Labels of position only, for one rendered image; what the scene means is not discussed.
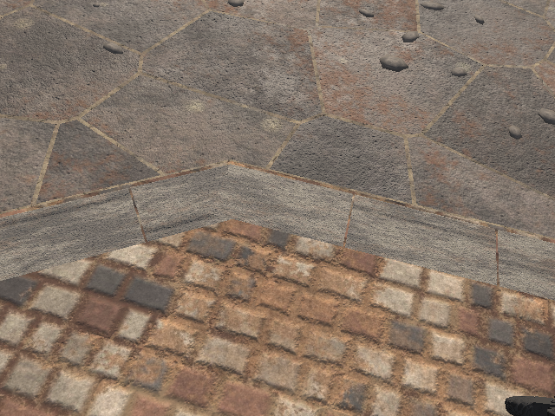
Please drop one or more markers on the right robot hand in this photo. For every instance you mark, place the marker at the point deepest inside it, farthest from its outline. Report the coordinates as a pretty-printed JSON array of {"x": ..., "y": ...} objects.
[{"x": 530, "y": 406}]

